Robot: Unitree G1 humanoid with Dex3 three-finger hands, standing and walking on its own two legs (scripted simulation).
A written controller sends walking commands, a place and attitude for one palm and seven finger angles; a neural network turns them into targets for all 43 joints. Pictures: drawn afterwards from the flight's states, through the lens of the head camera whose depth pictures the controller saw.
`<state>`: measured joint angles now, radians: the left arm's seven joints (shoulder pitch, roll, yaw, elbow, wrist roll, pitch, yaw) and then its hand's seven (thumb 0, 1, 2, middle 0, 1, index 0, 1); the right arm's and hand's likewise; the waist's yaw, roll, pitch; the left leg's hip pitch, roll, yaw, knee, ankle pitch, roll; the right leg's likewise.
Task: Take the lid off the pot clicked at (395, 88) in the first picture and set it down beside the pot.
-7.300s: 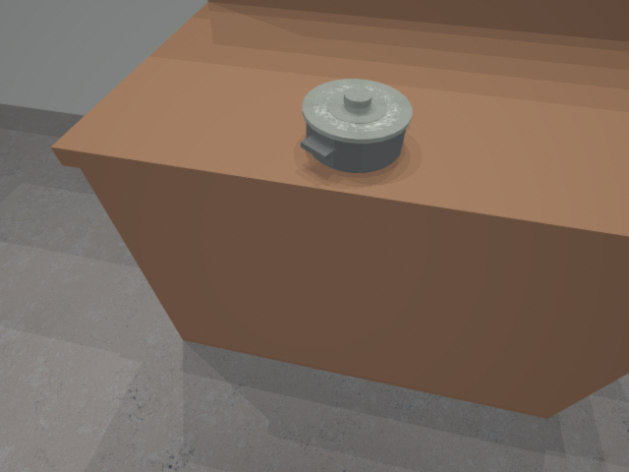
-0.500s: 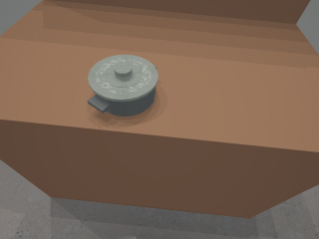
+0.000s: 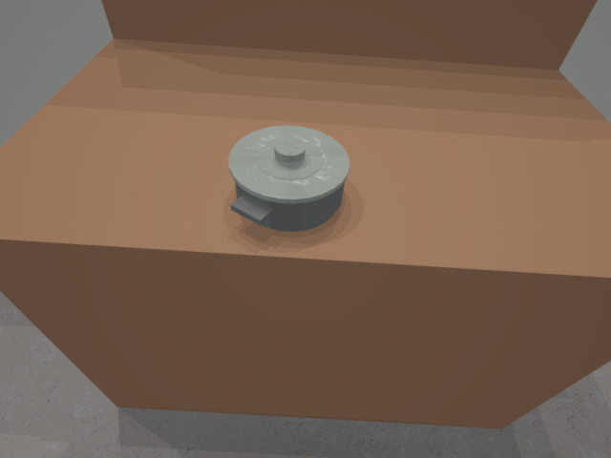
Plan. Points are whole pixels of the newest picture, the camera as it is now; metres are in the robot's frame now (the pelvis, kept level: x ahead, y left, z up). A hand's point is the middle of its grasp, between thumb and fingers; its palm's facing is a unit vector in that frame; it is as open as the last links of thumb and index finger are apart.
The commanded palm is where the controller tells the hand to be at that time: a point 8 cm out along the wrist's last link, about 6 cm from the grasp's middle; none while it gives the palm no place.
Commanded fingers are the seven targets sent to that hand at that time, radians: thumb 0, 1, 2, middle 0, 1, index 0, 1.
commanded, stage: come to a stop and stand still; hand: left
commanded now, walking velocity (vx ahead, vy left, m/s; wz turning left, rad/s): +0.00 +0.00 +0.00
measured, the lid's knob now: (289, 150) +0.49 +0.07 +0.16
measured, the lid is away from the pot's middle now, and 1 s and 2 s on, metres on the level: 0.00 0.00 0.00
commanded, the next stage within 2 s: look again from close up in 1.34 s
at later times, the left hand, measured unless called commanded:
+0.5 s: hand out of the picture -0.04 +0.23 -0.18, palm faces +0.13 -0.98 -0.14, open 7.4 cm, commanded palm none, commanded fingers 0.00 0.90 0.90 -0.20 -0.30 -0.20 -0.30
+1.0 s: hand out of the picture +0.07 +0.34 -0.18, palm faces -0.02 -0.99 -0.10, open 7.4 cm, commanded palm none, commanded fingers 0.00 0.90 0.90 -0.20 -0.30 -0.20 -0.30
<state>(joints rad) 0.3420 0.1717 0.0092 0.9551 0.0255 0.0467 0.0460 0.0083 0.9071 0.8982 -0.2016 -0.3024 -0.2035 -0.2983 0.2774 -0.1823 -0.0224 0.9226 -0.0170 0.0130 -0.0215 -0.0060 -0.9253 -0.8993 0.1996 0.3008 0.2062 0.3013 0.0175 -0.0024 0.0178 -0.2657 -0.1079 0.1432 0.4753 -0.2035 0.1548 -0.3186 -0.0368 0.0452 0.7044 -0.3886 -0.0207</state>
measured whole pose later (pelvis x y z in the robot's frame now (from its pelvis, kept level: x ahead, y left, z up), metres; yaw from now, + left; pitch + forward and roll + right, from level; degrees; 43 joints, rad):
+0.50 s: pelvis -0.03 +0.08 +0.00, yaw +1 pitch -2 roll -4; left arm 0.38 0.12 0.04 0.98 0.02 0.01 0.06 0.00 0.91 0.90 -0.20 -0.30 -0.21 -0.30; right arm 0.31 -0.15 -0.04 1.03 0.01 0.06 -0.02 0.01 -0.91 -0.90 0.20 0.30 0.20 0.30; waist 0.04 0.00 0.04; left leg -0.36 -0.17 0.10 0.67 -0.31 -0.14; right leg -0.19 -0.07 -0.02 0.43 -0.25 -0.06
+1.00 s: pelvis -0.03 +0.17 +0.02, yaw +0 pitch +2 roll -6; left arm 0.14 0.21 0.05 0.92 0.03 0.07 0.03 0.01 0.91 0.90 -0.20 -0.30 -0.20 -0.30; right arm 0.44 -0.02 0.02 1.02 -0.03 -0.04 -0.08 0.00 -0.90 -0.90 0.20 0.30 0.21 0.30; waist -0.05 -0.07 0.08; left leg -0.19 -0.08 -0.05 0.40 -0.23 0.13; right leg -0.63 0.08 0.09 1.31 -0.28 0.01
